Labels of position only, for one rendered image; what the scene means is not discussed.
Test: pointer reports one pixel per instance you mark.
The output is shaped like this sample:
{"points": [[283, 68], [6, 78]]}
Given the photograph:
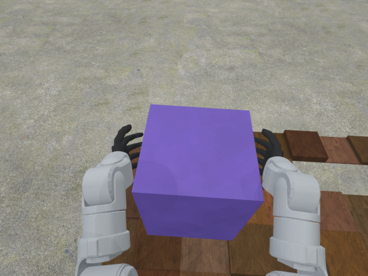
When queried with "robot left forearm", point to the robot left forearm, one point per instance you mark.
{"points": [[104, 231]]}

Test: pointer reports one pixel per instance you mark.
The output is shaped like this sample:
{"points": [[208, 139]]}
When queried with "left robot hand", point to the left robot hand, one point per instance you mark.
{"points": [[120, 143]]}

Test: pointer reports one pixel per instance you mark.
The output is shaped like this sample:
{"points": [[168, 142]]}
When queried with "right robot hand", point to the right robot hand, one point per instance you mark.
{"points": [[273, 148]]}

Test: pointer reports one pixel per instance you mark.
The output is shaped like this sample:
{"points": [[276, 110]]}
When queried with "left robot upper arm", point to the left robot upper arm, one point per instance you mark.
{"points": [[110, 270]]}

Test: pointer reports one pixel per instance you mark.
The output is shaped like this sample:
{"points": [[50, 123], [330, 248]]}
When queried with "carton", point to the carton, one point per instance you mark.
{"points": [[197, 175]]}

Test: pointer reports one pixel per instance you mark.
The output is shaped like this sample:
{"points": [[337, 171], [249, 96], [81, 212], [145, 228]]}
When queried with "robot right forearm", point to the robot right forearm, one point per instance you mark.
{"points": [[296, 205]]}

